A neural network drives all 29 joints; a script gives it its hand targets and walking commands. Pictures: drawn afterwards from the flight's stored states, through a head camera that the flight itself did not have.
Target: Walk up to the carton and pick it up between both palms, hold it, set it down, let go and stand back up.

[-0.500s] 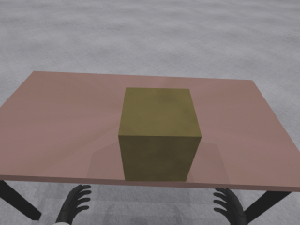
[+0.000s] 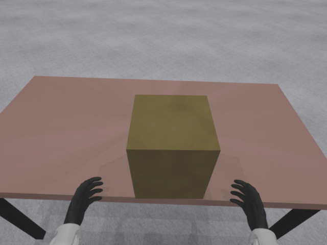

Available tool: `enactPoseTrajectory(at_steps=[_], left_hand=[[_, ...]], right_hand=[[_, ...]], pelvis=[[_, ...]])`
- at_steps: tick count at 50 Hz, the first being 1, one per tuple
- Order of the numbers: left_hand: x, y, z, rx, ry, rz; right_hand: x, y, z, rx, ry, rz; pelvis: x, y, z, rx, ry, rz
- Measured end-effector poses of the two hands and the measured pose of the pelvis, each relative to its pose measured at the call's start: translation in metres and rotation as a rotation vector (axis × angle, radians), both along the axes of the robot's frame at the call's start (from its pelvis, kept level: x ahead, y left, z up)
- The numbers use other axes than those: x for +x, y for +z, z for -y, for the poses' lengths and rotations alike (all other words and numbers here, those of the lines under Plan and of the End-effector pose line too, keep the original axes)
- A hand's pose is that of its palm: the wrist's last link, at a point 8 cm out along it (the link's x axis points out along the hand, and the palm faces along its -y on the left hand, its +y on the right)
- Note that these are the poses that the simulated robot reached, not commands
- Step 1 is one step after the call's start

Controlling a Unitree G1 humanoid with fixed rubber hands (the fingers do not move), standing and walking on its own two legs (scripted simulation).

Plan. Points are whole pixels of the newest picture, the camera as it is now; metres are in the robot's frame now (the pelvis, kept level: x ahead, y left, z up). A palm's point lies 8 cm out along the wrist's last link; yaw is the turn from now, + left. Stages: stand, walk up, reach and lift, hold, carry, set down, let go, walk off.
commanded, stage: reach and lift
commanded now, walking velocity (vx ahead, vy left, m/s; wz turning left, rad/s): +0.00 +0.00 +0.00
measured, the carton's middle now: (170, 148) +0.41 +0.02 +0.00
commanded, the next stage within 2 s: none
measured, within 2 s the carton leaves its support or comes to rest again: neither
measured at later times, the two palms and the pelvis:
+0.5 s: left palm (80, 170) +0.29 +0.23 +0.06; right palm (256, 176) +0.29 -0.19 +0.06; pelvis +0.00 +0.00 +0.01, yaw -1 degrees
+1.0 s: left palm (82, 129) +0.36 +0.23 +0.13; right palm (258, 138) +0.36 -0.19 +0.12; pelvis -0.01 +0.00 +0.01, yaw -1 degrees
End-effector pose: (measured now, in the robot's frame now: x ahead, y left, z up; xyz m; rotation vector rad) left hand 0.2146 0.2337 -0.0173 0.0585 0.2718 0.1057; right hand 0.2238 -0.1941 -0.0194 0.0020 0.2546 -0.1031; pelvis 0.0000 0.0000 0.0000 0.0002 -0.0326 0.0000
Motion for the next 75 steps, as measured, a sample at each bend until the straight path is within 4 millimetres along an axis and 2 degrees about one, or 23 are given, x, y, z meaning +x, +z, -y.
enactPoseTrajectory(at_steps=[16,32,54,75], left_hand=[[0.048,0.046,0.002,-0.022,-0.012,0.018],[0.093,0.100,0.006,-0.037,-0.003,0.017],[0.152,0.157,0.003,-0.043,0.007,0.019],[0.197,0.208,0.004,-0.019,0.008,0.020]], right_hand=[[0.048,0.048,-0.003,0.021,-0.010,0.038],[0.086,0.094,-0.003,0.022,-0.019,0.043],[0.146,0.150,-0.002,0.018,-0.004,0.037],[0.193,0.205,-0.002,0.016,-0.004,0.014]], pelvis=[[0.004,0.007,-0.001,0.000,-0.012,0.009],[-0.007,0.009,0.001,0.000,-0.018,-0.009],[-0.011,0.008,0.005,-0.005,-0.019,-0.056],[-0.012,0.007,0.003,-0.015,-0.003,-0.113]])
